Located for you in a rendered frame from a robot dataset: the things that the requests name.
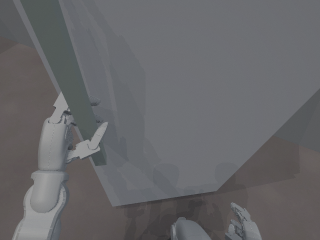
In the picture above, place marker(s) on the handle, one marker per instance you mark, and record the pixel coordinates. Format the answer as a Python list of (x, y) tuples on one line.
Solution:
[(48, 23)]

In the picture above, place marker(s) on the robot right hand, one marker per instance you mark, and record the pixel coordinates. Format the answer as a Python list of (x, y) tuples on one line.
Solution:
[(247, 231)]

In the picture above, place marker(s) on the fridge door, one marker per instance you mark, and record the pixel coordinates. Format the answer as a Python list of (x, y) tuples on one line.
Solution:
[(190, 89)]

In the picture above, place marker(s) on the robot left forearm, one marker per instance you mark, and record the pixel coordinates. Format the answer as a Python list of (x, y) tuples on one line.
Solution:
[(43, 205)]

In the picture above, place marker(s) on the right robot thigh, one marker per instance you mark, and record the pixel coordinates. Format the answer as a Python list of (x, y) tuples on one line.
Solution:
[(187, 230)]

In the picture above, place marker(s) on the robot left hand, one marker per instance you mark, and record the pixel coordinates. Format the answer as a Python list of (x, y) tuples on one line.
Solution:
[(56, 137)]

